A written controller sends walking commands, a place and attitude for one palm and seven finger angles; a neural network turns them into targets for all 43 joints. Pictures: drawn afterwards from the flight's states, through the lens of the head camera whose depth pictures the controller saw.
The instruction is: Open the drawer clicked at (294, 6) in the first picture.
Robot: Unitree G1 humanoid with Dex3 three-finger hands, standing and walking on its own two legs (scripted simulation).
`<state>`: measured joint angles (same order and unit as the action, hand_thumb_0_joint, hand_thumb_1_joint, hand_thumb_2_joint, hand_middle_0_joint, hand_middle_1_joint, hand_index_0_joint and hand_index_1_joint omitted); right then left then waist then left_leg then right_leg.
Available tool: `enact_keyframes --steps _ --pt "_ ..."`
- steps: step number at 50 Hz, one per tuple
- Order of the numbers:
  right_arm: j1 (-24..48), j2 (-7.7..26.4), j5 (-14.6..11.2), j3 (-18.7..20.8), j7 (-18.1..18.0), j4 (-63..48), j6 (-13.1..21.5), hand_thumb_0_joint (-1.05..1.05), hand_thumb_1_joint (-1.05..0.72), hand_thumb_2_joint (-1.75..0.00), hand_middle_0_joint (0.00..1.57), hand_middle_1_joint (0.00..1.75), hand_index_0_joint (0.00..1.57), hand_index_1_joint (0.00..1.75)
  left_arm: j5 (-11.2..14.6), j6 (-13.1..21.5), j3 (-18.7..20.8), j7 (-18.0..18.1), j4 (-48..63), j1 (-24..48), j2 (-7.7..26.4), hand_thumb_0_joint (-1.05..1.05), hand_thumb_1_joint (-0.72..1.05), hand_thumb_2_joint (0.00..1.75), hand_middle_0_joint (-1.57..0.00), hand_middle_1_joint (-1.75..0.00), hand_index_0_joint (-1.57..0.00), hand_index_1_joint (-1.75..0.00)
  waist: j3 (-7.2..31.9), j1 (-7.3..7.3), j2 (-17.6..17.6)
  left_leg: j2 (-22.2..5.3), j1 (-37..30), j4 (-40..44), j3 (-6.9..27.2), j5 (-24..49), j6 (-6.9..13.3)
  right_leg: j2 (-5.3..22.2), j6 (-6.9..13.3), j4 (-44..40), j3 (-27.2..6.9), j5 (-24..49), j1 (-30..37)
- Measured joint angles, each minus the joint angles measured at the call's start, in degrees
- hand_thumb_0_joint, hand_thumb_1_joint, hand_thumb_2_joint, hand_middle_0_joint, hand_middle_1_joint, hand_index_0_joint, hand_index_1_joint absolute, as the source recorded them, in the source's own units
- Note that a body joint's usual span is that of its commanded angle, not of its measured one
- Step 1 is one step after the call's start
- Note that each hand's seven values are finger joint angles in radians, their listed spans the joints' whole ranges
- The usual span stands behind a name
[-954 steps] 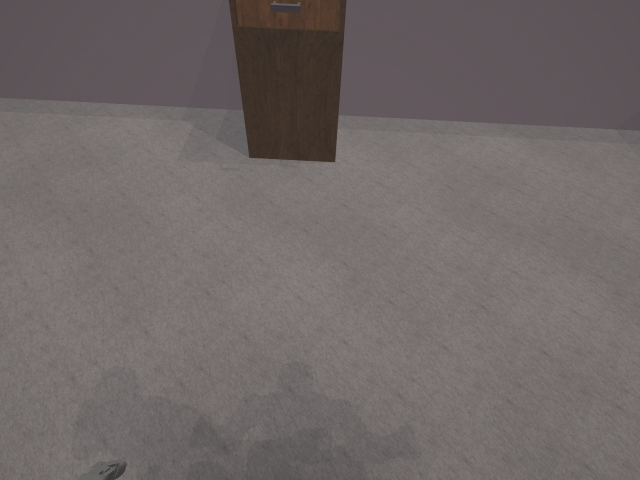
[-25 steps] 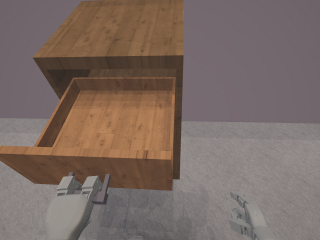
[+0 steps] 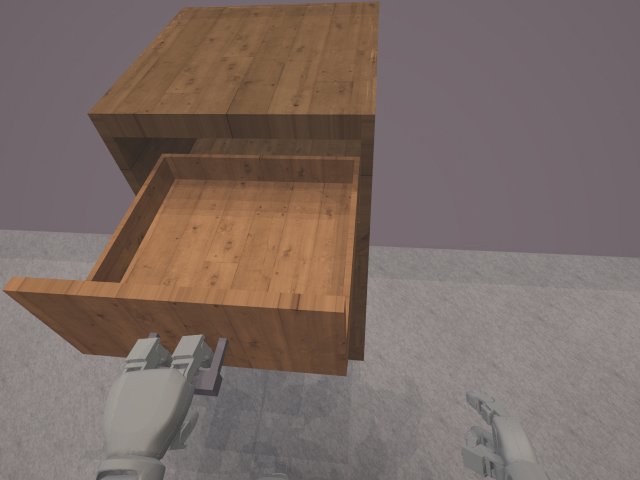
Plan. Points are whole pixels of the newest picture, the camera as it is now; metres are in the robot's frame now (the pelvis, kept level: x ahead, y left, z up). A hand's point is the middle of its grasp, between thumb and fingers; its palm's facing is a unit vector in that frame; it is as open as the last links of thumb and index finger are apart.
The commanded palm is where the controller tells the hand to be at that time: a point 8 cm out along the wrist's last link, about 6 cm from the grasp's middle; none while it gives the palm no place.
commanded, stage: open the thumb to release the handle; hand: left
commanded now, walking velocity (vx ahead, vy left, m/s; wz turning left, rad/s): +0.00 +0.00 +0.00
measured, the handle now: (180, 362) +0.25 +0.20 +0.02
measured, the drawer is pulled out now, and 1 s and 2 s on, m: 0.30 0.30 0.30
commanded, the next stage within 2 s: lift the hand off the handle in 0.16 s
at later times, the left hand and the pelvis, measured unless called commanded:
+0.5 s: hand (176, 412) +0.20 +0.20 +0.00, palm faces +0.05 -0.13 -0.99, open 13.8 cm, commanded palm +0.18 +0.20 +0.05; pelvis -0.01 +0.01 +0.00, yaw +0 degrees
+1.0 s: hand (157, 389) +0.21 +0.21 +0.05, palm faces +0.06 -0.17 -0.98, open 13.7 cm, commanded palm +0.18 +0.20 +0.11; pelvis +0.00 +0.02 +0.02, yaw +0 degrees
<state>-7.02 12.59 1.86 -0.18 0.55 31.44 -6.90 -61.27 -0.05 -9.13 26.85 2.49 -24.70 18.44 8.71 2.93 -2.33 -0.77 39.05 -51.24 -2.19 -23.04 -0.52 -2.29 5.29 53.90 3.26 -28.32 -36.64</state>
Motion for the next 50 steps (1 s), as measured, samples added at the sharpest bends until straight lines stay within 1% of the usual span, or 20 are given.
enact_keyframes --steps 8,11,15,23,28,34,39,45,50 --pt "0.19 0.3 0.22 0.52 0.32 -0.69 0.17 0.01 -0.9 -0.9 0.2 0.3 0.2 0.3 0.07 1.39 0.62 -0.36 -0.43 0.08 -0.02 0.0 -0.23 0.41 -0.32 -1.26 -0.34 -1.23 0.05 -0.3 -0.09 -0.18 0.18 0.03 0.0 0.34 0.04 -0.19 -0.06 -0.34 -0.04 0.58 -0.09" --pt "0.09 0.54 0.33 0.87 0.59 -0.82 -0.02 0.01 -0.9 -0.9 0.2 0.3 0.2 0.3 -0.28 1.25 0.39 0.17 -0.33 0.22 -0.34 0.0 -0.34 0.36 -0.32 -1.25 -0.33 -1.22 0.07 -0.3 -0.2 -0.13 0.71 -0.5 0.03 0.2 0.13 -0.13 -0.17 0.07 0.0 0.47 -0.53" --pt "-0.13 0.68 0.37 1.19 0.83 -0.75 -0.28 0.01 -0.9 -0.9 0.2 0.3 0.2 0.3 -0.53 0.52 -0.28 0.9 -0.07 0.44 -0.9 0.0 -0.43 0.33 -0.32 -1.25 -0.32 -1.21 0.05 -0.22 -0.42 -0.01 1.32 -1.17 0.08 -0.03 0.31 0.0 -0.38 0.57 0.05 0.28 -1.01" --pt "-0.58 0.24 0.25 0.92 0.75 -0.09 -0.76 0.01 -0.9 -0.9 0.2 0.3 0.2 0.3 -1.3 -1.39 -2.22 1.72 -0.62 1.7 -1.66 0.0 -0.48 0.3 -0.33 -1.24 -0.32 -1.2 0.08 0.25 -0.79 0.34 1.56 -1.59 0.26 -0.12 0.64 0.34 -0.74 0.78 0.22 0.18 -1.02" --pt "-0.41 -0.27 0.05 0.4 0.18 0.53 -0.88 0.01 -0.9 -0.9 0.2 0.3 0.2 0.3 -1.39 -2.35 -3.51 1.47 -2.0 3.67 -1.68 0.0 -0.49 0.3 -0.33 -1.24 -0.32 -1.2 -0.2 0.58 -0.84 0.55 1.0 -1.13 0.51 0.23 0.77 0.51 -0.89 0.22 0.46 0.47 -0.29" --pt "-0.01 -0.8 -0.1 0.06 -0.03 0.43 -1.1 0.01 -0.9 -0.9 0.2 0.3 0.2 0.3 -0.25 -3.52 -3.96 -0.93 -2.84 5.58 -1.57 0.0 -0.49 0.3 -0.34 -1.23 -0.32 -1.2 -0.58 0.3 -1.02 0.46 -0.68 0.1 0.54 0.74 0.8 0.36 -0.91 -1.25 0.42 1.16 1.45" --pt "-0.1 -0.65 -0.07 0.17 0.31 -0.29 -1.0 0.01 -0.9 -0.9 0.2 0.3 0.2 0.3 1.16 -3.99 -3.57 -2.89 -0.46 4.54 -0.97 0.0 -0.49 0.3 -0.34 -1.22 -0.34 -1.21 -0.91 -0.06 -1.38 0.4 -3.1 1.84 0.2 1.15 0.94 0.23 -1.07 -3.08 0.0 1.8 3.75" --pt "-0.22 0.14 -0.15 0.47 0.8 -0.46 -0.88 0.01 -0.9 -0.9 0.2 0.3 0.2 0.3 1.93 -4.06 -2.6 -4.26 3.79 2.88 -0.11 0.0 -0.49 0.3 -0.33 -1.21 -0.35 -1.21 -1.33 0.39 -1.41 0.46 -5.94 4.13 -0.18 1.75 1.11 0.22 -1.34 -5.38 -0.48 2.56 6.45" --pt "-0.04 0.64 -0.38 0.58 1.26 -0.5 -0.78 0.01 -0.9 -0.9 0.2 0.3 0.2 0.3 2.77 -4.75 -2.29 -6.44 6.75 1.61 0.4 0.0 -0.49 0.3 -0.32 -1.2 -0.34 -1.21 -1.83 0.79 -1.48 0.55 -8.17 5.96 -0.28 2.26 1.26 0.23 -1.54 -7.38 -0.66 3.22 8.72"
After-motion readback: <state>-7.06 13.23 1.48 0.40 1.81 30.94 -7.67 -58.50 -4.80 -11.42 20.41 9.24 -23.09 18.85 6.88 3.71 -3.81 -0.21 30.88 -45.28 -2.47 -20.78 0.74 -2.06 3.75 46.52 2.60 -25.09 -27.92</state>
